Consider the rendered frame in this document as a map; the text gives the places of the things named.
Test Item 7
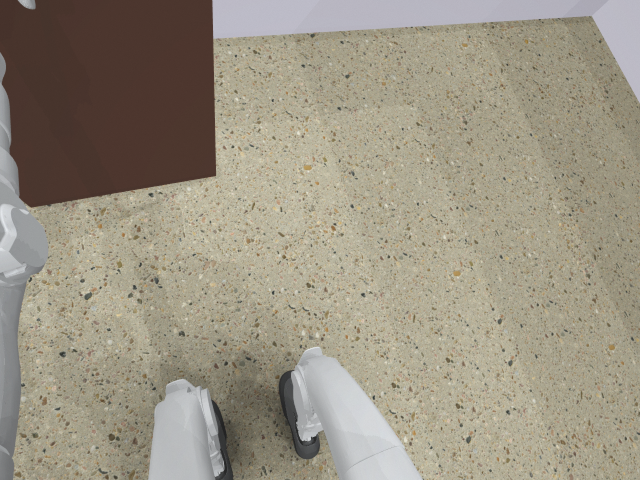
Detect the right robot foot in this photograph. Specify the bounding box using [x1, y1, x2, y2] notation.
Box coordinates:
[279, 370, 320, 459]

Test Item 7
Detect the right robot thigh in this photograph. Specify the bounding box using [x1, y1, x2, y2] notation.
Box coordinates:
[291, 355, 423, 480]

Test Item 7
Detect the cabinet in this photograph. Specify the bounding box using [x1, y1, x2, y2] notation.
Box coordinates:
[0, 0, 216, 208]

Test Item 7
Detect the left robot upper arm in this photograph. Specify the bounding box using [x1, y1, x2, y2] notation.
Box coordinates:
[0, 182, 48, 480]

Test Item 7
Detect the left robot forearm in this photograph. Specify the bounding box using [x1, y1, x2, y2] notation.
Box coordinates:
[0, 53, 20, 197]

